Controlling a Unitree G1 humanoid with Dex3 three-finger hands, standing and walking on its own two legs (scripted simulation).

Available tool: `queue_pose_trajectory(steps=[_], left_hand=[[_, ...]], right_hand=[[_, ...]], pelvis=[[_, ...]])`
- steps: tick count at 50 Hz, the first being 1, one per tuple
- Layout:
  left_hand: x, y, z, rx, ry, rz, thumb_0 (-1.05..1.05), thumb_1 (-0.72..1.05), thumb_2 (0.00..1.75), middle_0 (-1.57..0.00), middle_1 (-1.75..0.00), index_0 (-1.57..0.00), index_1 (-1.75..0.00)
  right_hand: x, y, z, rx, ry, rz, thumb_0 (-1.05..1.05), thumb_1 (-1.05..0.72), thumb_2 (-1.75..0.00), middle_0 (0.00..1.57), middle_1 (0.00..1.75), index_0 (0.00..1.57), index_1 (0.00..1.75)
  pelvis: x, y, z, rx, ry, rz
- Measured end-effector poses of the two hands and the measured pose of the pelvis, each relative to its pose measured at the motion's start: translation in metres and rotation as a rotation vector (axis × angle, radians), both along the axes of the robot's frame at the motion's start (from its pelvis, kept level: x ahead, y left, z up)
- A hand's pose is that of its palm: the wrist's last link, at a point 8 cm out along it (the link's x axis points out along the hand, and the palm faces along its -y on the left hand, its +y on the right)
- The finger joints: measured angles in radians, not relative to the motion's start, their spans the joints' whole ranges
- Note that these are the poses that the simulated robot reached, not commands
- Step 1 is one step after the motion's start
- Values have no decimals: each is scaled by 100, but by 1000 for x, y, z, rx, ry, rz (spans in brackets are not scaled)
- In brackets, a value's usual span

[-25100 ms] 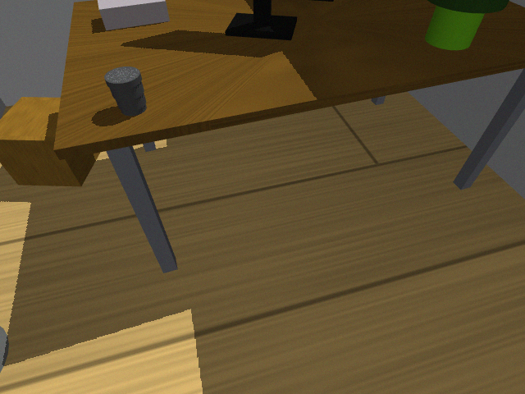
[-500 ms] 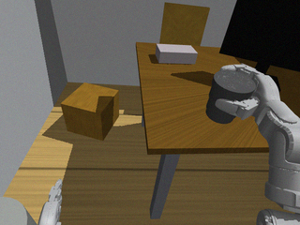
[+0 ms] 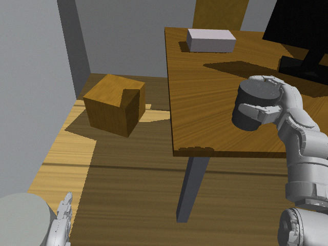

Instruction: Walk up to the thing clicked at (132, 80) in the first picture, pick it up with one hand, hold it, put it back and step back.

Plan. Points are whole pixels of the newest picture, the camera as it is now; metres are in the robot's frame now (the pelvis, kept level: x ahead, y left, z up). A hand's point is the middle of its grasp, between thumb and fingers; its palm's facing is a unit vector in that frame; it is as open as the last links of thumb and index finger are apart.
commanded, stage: crouch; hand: right
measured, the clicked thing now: (251, 106) +0.41 -0.17 +0.18
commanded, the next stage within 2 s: lower in 0.92 s
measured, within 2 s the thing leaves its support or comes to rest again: rests again in 1.96 s
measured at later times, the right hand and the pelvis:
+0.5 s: hand (251, 94) +0.48 -0.19 +0.17, palm faces +0.15 +0.99 +0.00, open 11.2 cm; pelvis +0.01 +0.00 +0.00, yaw +1 degrees
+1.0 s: hand (246, 96) +0.51 -0.20 +0.14, palm faces +0.14 +0.99 -0.01, open 11.2 cm; pelvis +0.03 -0.01 -0.01, yaw +2 degrees
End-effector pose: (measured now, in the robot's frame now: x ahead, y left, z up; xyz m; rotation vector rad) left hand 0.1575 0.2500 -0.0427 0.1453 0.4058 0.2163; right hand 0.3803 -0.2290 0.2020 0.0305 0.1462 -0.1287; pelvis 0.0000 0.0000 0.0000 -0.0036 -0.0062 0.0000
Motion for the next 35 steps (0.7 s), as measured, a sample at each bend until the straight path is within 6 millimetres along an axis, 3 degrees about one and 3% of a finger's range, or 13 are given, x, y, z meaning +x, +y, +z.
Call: queue_pose_trajectory(steps=[10,14,22,29,35], left_hand=[[-34,16,-18,47,145,62,-1,-52,5,-5,-5,-5,-4],[-31,13,-21,49,162,57,-2,-52,5,-5,-5,-5,-4],[-17,4,-3,52,93,44,-1,-51,4,-5,-5,-6,-4],[-21,-3,-15,33,175,34,-1,-51,4,-5,-5,-6,-4],[-19,6,-14,64,202,67,-1,-52,4,-5,-5,-6,-4]], right_hand=[[34,-12,-5,-51,-78,-44,-1,58,-109,72,103,67,106],[47,-11,-12,-55,-66,-25,-1,58,-109,72,103,67,107],[62,-10,-23,-29,-72,-6,-1,58,-109,71,104,66,107],[73,-19,-36,-63,-80,-22,-1,58,-109,71,103,66,106],[83,-17,-40,-54,-91,-4,-1,57,-108,71,103,67,106]], pelvis=[[-3,-1,-4,6,38,12],[-3,-1,-4,6,61,17],[5,-3,-3,4,83,22],[9,-5,-4,7,113,24],[16,-7,-4,9,129,26]])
